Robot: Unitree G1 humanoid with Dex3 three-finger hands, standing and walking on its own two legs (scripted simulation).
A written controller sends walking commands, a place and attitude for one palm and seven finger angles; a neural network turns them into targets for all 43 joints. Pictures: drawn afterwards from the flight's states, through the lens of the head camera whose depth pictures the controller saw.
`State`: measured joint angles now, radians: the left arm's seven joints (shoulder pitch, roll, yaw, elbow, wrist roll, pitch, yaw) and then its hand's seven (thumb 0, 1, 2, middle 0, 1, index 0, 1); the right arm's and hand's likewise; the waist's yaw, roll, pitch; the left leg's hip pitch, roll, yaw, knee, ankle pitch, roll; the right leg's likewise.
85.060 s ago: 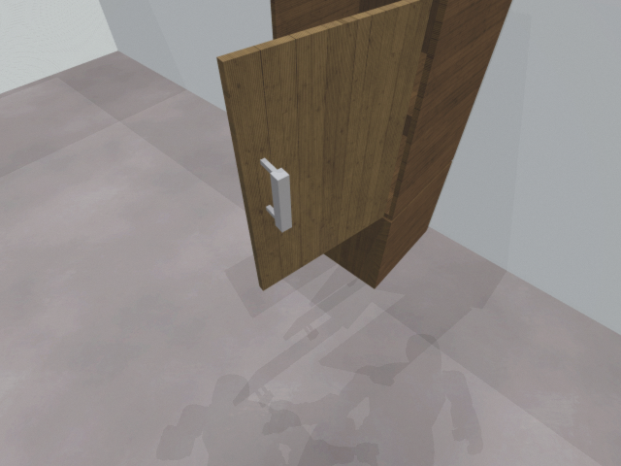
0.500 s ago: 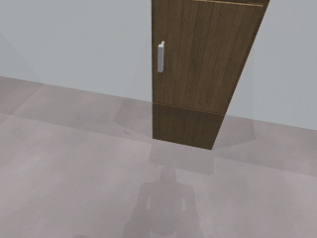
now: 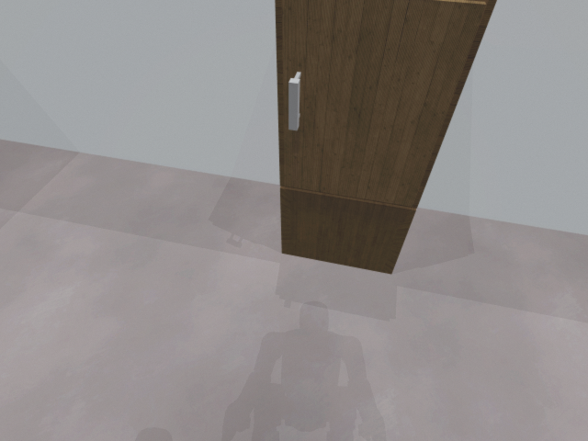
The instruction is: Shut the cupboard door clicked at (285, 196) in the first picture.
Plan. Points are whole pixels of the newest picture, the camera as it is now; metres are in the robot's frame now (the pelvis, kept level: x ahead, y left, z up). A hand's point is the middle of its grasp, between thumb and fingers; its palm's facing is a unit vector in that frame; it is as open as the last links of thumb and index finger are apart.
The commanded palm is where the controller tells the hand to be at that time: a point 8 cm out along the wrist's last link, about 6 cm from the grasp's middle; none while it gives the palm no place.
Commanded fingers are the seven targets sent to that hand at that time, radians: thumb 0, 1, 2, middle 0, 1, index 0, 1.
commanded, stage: look to check the result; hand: left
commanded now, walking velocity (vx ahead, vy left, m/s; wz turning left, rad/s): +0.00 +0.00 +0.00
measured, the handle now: (295, 101) +0.92 +0.04 -0.01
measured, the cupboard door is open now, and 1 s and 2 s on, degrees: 0 0 0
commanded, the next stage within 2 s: stand and wait in 0.06 s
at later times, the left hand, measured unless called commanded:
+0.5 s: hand out of the picture +0.03 +0.19 -0.17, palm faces +0.01 -0.97 -0.25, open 7.4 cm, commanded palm none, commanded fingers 0.00 0.90 0.90 -0.20 -0.30 -0.20 -0.30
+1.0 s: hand out of the picture +0.07 +0.21 -0.16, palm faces +0.01 -0.96 -0.29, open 7.4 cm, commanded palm none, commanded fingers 0.00 0.90 0.90 -0.20 -0.30 -0.20 -0.30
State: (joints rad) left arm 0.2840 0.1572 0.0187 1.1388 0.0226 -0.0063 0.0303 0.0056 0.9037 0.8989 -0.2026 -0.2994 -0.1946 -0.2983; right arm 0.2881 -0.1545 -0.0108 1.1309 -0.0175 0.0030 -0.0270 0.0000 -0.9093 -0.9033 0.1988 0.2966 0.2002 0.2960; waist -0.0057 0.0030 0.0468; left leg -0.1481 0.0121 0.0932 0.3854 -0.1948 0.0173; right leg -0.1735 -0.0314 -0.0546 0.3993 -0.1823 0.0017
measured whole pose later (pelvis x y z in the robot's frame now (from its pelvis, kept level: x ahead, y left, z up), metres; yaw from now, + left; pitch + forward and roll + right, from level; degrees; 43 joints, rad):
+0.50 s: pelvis +0.01 -0.01 +0.00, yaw +0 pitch -2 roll +0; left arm 0.22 0.22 0.02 1.13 0.02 -0.01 0.02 0.01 0.90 0.90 -0.20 -0.30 -0.20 -0.30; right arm 0.22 -0.21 -0.01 1.13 -0.02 0.00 -0.02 0.00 -0.91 -0.90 0.20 0.30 0.20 0.30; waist -0.01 0.00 0.06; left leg -0.12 0.02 0.08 0.35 -0.19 0.00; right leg -0.14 -0.02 -0.06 0.36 -0.18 -0.01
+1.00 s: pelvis +0.03 -0.01 +0.00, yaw +1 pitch -2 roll +0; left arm 0.17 0.27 0.02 1.13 0.02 -0.02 0.01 0.01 0.90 0.90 -0.20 -0.30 -0.20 -0.30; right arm 0.15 -0.27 -0.01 1.13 -0.02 0.00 -0.01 0.00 -0.91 -0.90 0.20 0.30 0.20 0.30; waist 0.00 0.00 0.05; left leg -0.08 0.03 0.07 0.30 -0.19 -0.01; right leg -0.10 -0.01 -0.08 0.31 -0.18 -0.01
